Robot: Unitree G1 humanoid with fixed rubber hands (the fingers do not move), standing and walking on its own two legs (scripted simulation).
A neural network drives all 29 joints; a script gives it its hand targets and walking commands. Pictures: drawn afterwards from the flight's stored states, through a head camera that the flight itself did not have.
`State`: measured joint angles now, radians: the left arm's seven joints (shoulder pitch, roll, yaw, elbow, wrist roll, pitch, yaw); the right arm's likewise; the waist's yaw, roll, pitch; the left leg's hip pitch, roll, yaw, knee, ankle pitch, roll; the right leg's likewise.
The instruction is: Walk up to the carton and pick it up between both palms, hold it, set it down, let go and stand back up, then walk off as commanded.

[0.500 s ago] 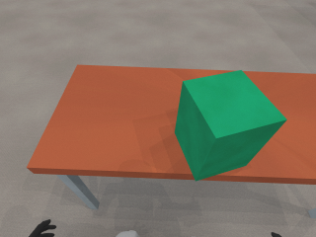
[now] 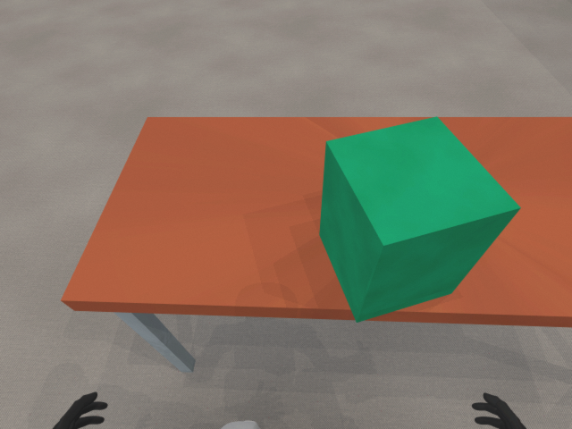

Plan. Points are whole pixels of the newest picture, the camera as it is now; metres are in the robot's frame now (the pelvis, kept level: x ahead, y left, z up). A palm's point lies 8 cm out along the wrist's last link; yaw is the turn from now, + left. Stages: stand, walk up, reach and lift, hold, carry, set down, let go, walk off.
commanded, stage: walk up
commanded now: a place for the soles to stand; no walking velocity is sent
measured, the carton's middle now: (394, 224) +0.41 -0.16 +0.02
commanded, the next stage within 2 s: none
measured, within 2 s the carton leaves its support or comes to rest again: neither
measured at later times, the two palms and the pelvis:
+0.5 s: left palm out of the picture +0.11 +0.32 -0.09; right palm out of the picture +0.10 -0.31 -0.09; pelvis -0.01 +0.01 +0.00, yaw +0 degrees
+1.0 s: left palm out of the picture +0.08 +0.20 -0.10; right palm out of the picture +0.04 -0.48 -0.09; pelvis +0.00 -0.13 -0.01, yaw -2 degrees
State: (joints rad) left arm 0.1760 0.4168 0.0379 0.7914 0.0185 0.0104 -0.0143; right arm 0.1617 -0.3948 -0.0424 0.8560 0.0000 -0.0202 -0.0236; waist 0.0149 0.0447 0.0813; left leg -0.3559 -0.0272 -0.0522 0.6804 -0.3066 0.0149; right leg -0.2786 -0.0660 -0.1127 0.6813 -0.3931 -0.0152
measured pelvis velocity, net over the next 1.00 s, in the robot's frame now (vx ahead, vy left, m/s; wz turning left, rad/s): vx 0.00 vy -0.13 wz -0.03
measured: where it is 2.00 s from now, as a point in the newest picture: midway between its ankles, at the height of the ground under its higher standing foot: outside the picture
